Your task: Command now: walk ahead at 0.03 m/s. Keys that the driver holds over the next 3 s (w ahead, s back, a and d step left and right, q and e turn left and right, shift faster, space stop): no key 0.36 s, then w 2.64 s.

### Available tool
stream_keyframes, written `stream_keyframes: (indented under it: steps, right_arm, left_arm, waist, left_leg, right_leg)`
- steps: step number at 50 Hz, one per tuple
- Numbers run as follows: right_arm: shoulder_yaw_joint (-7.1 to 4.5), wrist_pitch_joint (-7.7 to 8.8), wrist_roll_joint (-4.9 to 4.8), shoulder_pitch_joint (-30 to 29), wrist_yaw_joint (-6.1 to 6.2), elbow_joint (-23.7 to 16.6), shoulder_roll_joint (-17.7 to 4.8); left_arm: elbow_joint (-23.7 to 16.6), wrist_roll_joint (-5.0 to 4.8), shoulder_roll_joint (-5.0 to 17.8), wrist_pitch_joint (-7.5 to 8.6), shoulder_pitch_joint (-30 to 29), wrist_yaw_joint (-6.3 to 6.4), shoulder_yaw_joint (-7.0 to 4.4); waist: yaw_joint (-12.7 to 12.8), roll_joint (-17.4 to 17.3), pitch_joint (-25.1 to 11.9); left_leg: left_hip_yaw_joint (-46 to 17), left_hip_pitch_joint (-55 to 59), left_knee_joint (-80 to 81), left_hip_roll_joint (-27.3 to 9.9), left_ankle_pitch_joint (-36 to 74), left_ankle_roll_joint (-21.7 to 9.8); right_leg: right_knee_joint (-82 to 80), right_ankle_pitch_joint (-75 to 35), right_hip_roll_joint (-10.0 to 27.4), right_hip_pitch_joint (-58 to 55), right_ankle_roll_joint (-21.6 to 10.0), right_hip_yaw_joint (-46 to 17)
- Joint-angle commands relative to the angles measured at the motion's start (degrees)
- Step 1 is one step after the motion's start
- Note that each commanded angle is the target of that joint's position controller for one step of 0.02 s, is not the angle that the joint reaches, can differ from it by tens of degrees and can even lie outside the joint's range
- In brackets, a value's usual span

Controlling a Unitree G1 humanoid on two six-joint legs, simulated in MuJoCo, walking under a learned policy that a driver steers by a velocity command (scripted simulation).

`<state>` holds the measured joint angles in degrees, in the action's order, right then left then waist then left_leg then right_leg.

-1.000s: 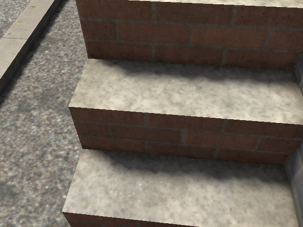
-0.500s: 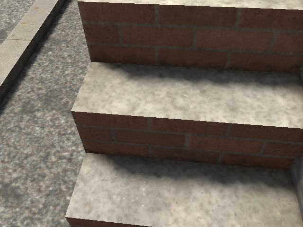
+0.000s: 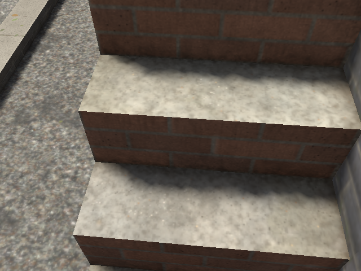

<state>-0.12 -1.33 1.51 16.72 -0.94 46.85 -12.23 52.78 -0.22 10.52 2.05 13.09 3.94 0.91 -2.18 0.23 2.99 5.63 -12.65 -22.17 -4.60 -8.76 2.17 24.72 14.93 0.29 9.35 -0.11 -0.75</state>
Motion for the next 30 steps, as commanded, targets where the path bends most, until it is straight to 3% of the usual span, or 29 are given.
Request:
stream_keyframes:
  steps: [1, 4, 9, 10, 11, 18, 21, 25, 30]
  right_arm:
    - [-0.95, 0.49, 0.01, 2.08, 0.24, -3.25, -4.6]
    - [-0.85, 0.66, -0.03, 1.92, 0.64, -3.87, -4.35]
    - [-0.91, 0.61, 0.14, 1.56, 0.73, -4.64, -4.21]
    - [-1.0, 0.56, -0.13, 2.97, 0.54, -4.48, -4.94]
    - [-1.15, 0.62, -0.29, 2.04, 0.5, -4.8, -5.32]
    - [-1.24, 0.53, -0.34, 2.28, 0.23, -4.8, -4.68]
    - [-1.0, 0.3, -0.28, 3.3, 0.31, -3.35, -3.88]
    - [-1.45, 0.18, -0.51, 4.11, 0.27, -2.35, -3.89]
    - [-0.93, 0.9, -0.38, 1.99, 0.23, -3.5, -1.74]
  left_arm:
    - [-2.38, -0.29, 5.81, -0.22, 1.67, 0.48, -1.71]
    - [-2.67, 0.33, 6.19, -0.64, 0.83, 1.04, -2.49]
    - [-1.99, 0.28, 4.53, -1.2, 2.26, 1.18, -3.09]
    - [-1.35, -0.16, 5.68, -1.01, 4.73, 1.34, -3.51]
    - [-1.11, -0.26, 6.32, -0.8, 4.2, 1.12, -3.85]
    - [-0.37, -0.15, 4.63, -0.11, 5.42, 0.82, -3.83]
    - [0.68, 0.01, 4.21, -0.14, 6.87, 0.48, -3.43]
    - [1.77, -0.42, 5.45, 0.36, 7.88, -0.11, -3.66]
    - [1.24, -1.0, 7.98, 0.29, 7.13, -0.49, -4.95]
  waist:
    - [0.12, 0.82, -2.11]
    - [0.69, 1.02, -1.41]
    - [1.16, -1.23, 0.67]
    - [1.24, -2.39, -1.06]
    - [1.02, -3.98, 0.34]
    - [0.77, -1.31, 0.09]
    - [1.12, -1.6, -0.42]
    - [1.25, 1.64, 0.55]
    - [2.52, 8.38, -0.21]
  left_leg:
    - [-2.55, -0.11, 2.22, -2.95, -3.87, -3.33]
    - [-2.91, -2.1, 1.91, -3.08, -7.1, -4.0]
    - [-4.88, -4.86, 4.29, -3.88, -14.93, -4.42]
    - [-5.92, -4.6, 6.12, -4.0, -19.14, -4.5]
    - [-6.48, -5.31, 6.78, -3.88, -19.35, -4.86]
    - [-6.45, -4.77, 6.39, -3.67, -18.33, -5.31]
    - [-6.49, -5.07, 8.43, -3.03, -24.07, -5.75]
    - [-3.55, -3.62, 4.54, -0.49, -21.33, -6.79]
    - [1.0, -7.68, -7.96, 3.8, -13.44, -6.64]
  right_leg:
    - [-2.62, -16.26, 6.35, 1.87, -3.22, -3.52]
    - [-1.61, -9.73, 5.65, 3.27, -3.06, -3.01]
    - [-1.33, -1.86, 4.69, 6.19, -2.63, -2.73]
    - [-1.48, -0.09, 3.73, 4.97, -1.59, -2.71]
    - [-0.99, -0.51, 3.43, 5.78, -1.06, -2.26]
    - [-1.68, -0.46, 3.36, 6.74, -0.93, -2.39]
    - [-4.37, 6.93, 2.89, 6.71, -1.28, -2.93]
    - [-6.28, 15.49, 3.57, 10.16, -3.83, -5.66]
    - [-10.04, 26.5, 7.66, 11.37, -8.62, -14.63]
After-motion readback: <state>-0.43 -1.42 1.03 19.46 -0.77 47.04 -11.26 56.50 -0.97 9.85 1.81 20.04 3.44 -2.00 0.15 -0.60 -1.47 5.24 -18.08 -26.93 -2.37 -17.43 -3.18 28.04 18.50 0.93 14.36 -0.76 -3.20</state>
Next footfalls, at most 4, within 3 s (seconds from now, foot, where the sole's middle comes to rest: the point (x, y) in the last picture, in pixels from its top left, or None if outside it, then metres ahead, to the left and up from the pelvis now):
1.10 right None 0.05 -0.17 -0.78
1.52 left None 0.23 0.01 -0.56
1.98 right None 0.25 -0.21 -0.56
2.48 left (184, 215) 0.49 0.00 -0.35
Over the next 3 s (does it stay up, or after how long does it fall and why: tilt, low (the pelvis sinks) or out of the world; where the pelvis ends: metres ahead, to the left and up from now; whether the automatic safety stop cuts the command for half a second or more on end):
stays up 0.59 -0.04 0.52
